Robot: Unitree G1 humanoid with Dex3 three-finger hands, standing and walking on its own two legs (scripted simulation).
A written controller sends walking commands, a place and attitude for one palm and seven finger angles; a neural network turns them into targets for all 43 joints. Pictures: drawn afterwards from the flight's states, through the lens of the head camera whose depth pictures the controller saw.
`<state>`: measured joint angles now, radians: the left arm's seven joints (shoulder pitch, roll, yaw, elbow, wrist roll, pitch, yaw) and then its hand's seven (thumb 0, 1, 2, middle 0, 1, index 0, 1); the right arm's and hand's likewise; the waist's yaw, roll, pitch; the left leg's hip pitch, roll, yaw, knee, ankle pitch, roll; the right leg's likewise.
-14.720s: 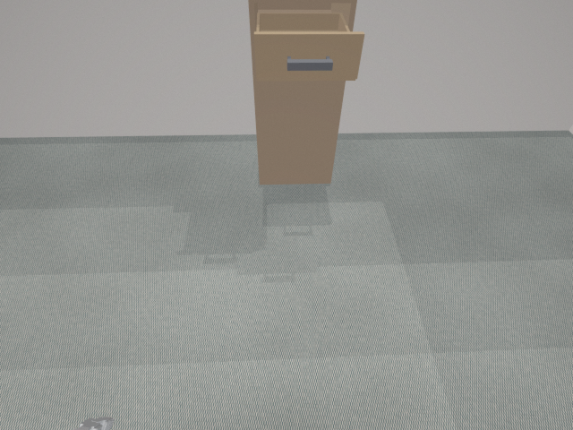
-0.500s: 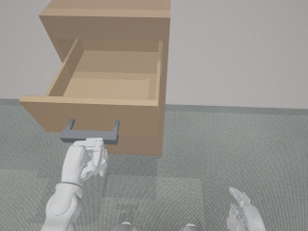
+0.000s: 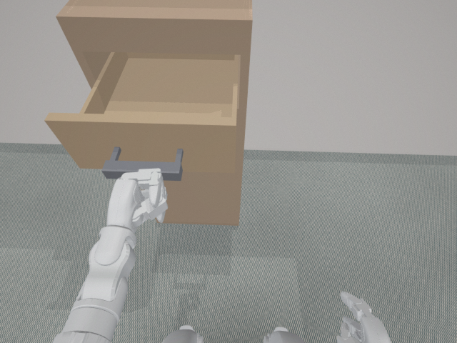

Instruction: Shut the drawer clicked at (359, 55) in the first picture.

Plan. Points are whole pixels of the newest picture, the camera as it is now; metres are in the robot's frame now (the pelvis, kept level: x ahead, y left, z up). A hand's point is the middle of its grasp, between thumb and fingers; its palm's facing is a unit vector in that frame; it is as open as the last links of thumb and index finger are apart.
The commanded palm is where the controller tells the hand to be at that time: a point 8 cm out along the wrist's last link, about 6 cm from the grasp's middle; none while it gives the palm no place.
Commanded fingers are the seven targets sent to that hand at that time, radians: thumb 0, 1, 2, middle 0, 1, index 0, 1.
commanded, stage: push the drawer shut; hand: left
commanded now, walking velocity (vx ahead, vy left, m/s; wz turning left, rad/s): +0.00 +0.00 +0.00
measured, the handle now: (145, 161) +0.42 +0.17 +0.06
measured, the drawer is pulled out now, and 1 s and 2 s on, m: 0.21 0.09 0.00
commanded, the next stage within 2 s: pull the fist back off the drawer in 1.94 s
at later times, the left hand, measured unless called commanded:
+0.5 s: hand (171, 174) +0.40 +0.12 +0.06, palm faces -0.04 -1.00 -0.04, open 3.3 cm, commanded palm +0.39 +0.17 +0.06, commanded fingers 0.00 0.90 0.90 -1.40 -1.60 -1.40 -1.60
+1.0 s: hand (176, 146) +0.46 +0.12 +0.06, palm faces -0.04 -1.00 -0.04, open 3.4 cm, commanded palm +0.45 +0.17 +0.06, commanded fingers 0.00 0.90 0.90 -1.40 -1.60 -1.40 -1.60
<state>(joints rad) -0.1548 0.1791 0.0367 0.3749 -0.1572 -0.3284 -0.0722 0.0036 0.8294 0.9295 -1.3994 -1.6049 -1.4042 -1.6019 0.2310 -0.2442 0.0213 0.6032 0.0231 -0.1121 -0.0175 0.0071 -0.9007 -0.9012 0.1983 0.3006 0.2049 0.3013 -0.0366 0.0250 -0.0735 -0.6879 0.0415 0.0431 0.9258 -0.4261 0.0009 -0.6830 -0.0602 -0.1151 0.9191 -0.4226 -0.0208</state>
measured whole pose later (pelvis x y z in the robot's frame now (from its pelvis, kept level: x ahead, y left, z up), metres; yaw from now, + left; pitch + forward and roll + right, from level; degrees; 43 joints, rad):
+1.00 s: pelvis -0.01 +0.00 -0.01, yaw -2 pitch +16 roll +0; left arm -0.72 0.28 0.24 1.02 -0.09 -0.45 -0.08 0.05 0.86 0.94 -1.40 -1.60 -1.40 -1.60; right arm 0.34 -0.25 0.01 0.66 -0.01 -0.02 0.01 0.00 -0.90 -0.90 0.20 0.30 0.20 0.30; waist -0.12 0.02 -0.09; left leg -0.82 0.06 0.06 0.97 -0.43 0.00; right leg -0.82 -0.04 -0.09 0.95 -0.41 -0.02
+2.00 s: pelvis -0.01 +0.02 -0.03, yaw -2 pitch +24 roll -3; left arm -1.12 0.48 0.33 1.33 0.02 -0.42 -0.05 0.01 0.68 0.97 -1.40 -1.60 -1.40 -1.60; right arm 0.41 -0.26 0.04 0.67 -0.06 0.02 0.02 0.00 -0.90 -0.90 0.20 0.30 0.21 0.30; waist -0.24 0.04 -0.10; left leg -1.05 0.07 0.02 1.07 -0.44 0.02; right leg -1.01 -0.03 -0.12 0.99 -0.40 -0.01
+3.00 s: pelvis +0.03 +0.01 +0.00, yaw -3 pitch +18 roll -1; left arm -0.63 0.28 0.26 0.84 -0.11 -0.40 -0.07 0.01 0.90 0.90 -1.40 -1.60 -1.40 -1.60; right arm 0.33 -0.25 -0.01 0.60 0.00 0.08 0.04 0.00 -0.90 -0.90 0.20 0.30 0.20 0.30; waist -0.11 0.03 -0.12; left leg -0.76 0.07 0.08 0.91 -0.46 0.01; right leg -0.77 -0.02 -0.07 0.87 -0.41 -0.01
